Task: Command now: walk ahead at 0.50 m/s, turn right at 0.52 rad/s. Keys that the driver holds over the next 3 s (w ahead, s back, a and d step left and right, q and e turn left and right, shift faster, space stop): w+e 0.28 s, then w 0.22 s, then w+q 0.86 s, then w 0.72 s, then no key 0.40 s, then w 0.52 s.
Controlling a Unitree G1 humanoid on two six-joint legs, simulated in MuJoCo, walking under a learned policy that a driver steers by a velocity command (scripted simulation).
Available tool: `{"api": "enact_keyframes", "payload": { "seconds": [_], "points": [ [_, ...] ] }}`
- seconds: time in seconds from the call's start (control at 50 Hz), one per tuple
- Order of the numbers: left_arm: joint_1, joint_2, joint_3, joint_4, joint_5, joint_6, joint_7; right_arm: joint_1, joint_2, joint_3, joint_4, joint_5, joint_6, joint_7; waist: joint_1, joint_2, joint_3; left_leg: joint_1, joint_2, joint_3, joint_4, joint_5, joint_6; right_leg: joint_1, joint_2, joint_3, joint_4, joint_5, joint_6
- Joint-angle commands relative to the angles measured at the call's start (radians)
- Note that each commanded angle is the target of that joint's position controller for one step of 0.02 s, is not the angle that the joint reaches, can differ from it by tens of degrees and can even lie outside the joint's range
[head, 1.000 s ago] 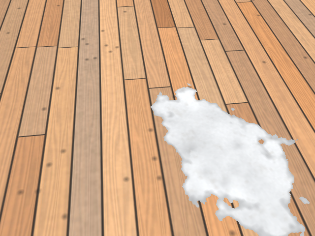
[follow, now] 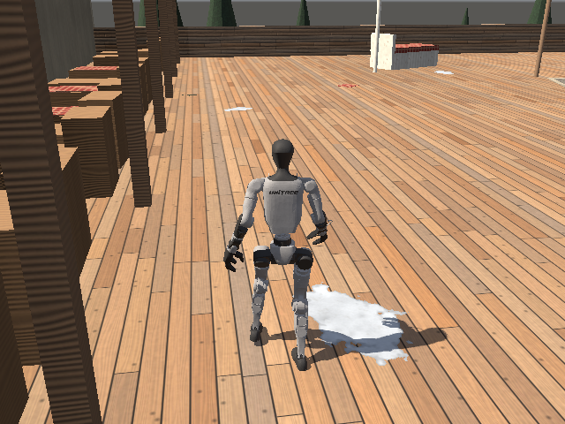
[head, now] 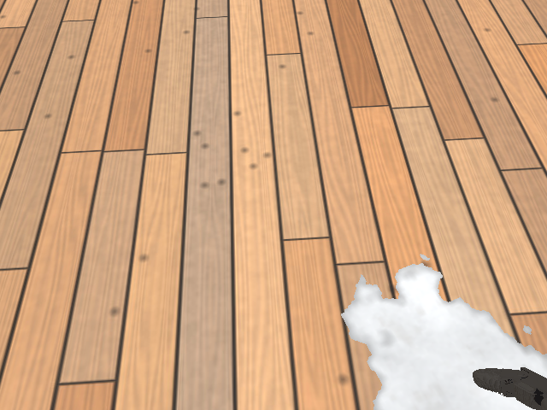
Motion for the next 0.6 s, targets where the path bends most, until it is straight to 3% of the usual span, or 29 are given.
{"api": "enact_keyframes", "payload": {
  "seconds": [0.02,0.06,0.08,0.1,0.12,0.14,0.16,0.18,0.22,0.3,0.38,0.44,0.5,0.54,0.56,0.58,0.6],
  "points": [
    [-0.002,0.161,0.043,-0.06,-0.001,0.001,0.009,-0.011,-0.125,-0.049,-0.072,0.014,-0.022,0.003,-0.055,-0.135,-0.058,0.216,-0.042,0.028,-0.054,-0.038,0.024,-0.079,-0.236,0.234,-0.013,0.111,-0.12],
    [-0.012,0.12,0.031,-0.071,0.009,0.005,0.006,0.116,-0.157,-0.072,-0.047,0.01,-0.028,-0.003,-0.129,-0.138,-0.108,0.409,-0.02,0.04,-0.107,-0.095,0.081,-0.107,-0.19,0.22,0.133,0.128,-0.072],
    [-0.006,0.048,0.006,-0.09,0.024,0.0,-0.001,0.252,-0.211,-0.089,-0.04,-0.008,-0.031,-0.011,-0.187,-0.038,-0.234,0.63,0.143,-0.107,-0.104,-0.175,0.149,-0.201,-0.128,0.142,0.4,0.023,-0.034],
    [0.128,-0.018,-0.016,-0.122,0.004,-0.013,-0.003,0.33,-0.295,-0.109,-0.013,-0.024,-0.014,-0.01,-0.134,0.274,-0.354,0.922,0.369,-0.55,-0.186,-0.343,0.309,-0.522,0.0,0.0,0.729,-0.331,0.026],
    [0.128,0.083,-0.001,-0.109,-0.017,-0.013,0.001,0.339,-0.228,-0.101,-0.005,-0.006,-0.007,-0.002,-0.15,0.248,-0.321,0.903,0.395,-0.707,-0.245,-0.582,0.327,-0.67,-0.081,0.007,0.891,-0.305,0.04],
    [0.026,0.146,0.017,-0.114,-0.014,-0.006,0.003,0.298,-0.158,-0.083,-0.016,-0.001,-0.004,-0.005,-0.18,0.128,-0.196,0.801,0.341,-0.547,-0.26,-0.582,0.283,-0.702,-0.118,0.004,0.939,-0.204,0.047],
    [-0.038,0.148,0.021,-0.126,0.001,0.0,0.005,0.251,-0.133,-0.073,-0.016,-0.007,0.0,-0.005,-0.171,0.06,-0.122,0.69,0.292,-0.392,-0.263,-0.436,0.253,-0.677,-0.149,-0.023,0.924,-0.127,0.054],
    [-0.072,0.137,0.023,-0.138,0.011,0.002,0.003,0.216,-0.109,-0.065,-0.01,-0.011,0.003,-0.005,-0.153,0.054,-0.07,0.604,0.246,-0.288,-0.283,-0.315,0.243,-0.653,-0.173,-0.024,0.879,-0.076,0.058],
    [-0.073,0.102,0.022,-0.148,0.002,0.013,-0.008,0.19,-0.091,-0.061,0.003,-0.015,-0.001,-0.008,-0.122,0.094,-0.032,0.508,0.199,-0.149,-0.335,-0.197,0.231,-0.587,-0.206,-0.043,0.823,-0.029,0.062],
    [-0.131,0.05,0.008,-0.176,0.014,0.027,-0.014,0.212,-0.125,-0.078,0.048,-0.005,-0.014,-0.006,-0.119,0.048,-0.012,0.496,0.215,-0.024,-0.39,-0.038,0.269,-0.612,-0.218,-0.053,0.693,0.042,0.078],
    [-0.222,0.022,-0.01,-0.187,0.016,0.009,-0.032,0.224,-0.152,-0.083,0.089,0.004,-0.006,-0.002,-0.139,0.025,0.003,0.51,0.186,0.096,-0.408,0.034,0.259,-0.557,-0.2,-0.085,0.432,0.219,0.064],
    [-0.33,0.016,-0.019,-0.214,0.013,-0.006,-0.049,0.276,-0.179,-0.088,0.129,0.022,0.006,-0.003,-0.171,0.019,0.031,0.535,0.192,0.134,-0.41,0.035,0.249,-0.505,-0.181,-0.141,0.29,0.269,0.046],
    [-0.385,0.038,-0.014,-0.242,0.011,-0.011,-0.059,0.317,-0.199,-0.093,0.168,0.035,0.023,-0.002,-0.166,0.037,0.041,0.629,0.23,0.131,-0.37,0.13,0.236,-0.488,-0.163,-0.163,0.209,0.187,0.008],
    [-0.325,0.075,0.005,-0.235,0.018,-0.016,-0.057,0.32,-0.216,-0.092,0.185,0.043,0.036,-0.004,-0.106,0.064,-0.01,0.65,0.225,0.133,-0.253,0.404,0.216,-0.336,-0.119,-0.197,0.15,0.129,-0.028],
    [-0.19,0.111,0.027,-0.196,0.021,-0.018,-0.05,0.309,-0.213,-0.087,0.19,0.046,0.042,-0.007,-0.024,0.056,-0.09,0.61,0.188,0.165,-0.103,0.518,0.192,-0.133,-0.09,-0.22,0.095,0.184,-0.057],
    [-0.031,0.169,0.053,-0.153,0.028,-0.014,-0.036,0.308,-0.185,-0.073,0.182,0.035,0.038,-0.01,0.048,0.043,-0.199,0.445,0.143,0.185,0.105,0.395,0.155,0.152,-0.153,-0.155,0.131,0.23,-0.088],
    [0.093,0.278,0.075,-0.138,0.054,-0.007,-0.019,0.368,-0.071,-0.034,0.135,0.01,0.022,-0.002,0.043,-0.174,-0.369,0.043,0.003,0.207,0.511,-0.151,0.084,0.558,-0.454,0.269,0.131,0.159,-0.219]
  ]
}}
Next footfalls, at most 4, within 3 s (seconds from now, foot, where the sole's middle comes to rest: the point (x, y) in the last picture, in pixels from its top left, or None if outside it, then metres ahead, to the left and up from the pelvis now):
0.08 left None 0.22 0.15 -0.78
0.58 right None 0.44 -0.17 -0.78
1.10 left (304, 292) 0.76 0.03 -0.78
1.60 right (364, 207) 1.07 -0.13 -0.78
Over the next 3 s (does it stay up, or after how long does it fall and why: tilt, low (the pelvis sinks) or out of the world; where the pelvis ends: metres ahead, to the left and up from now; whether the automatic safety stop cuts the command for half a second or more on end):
stays up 1.42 0.11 0.00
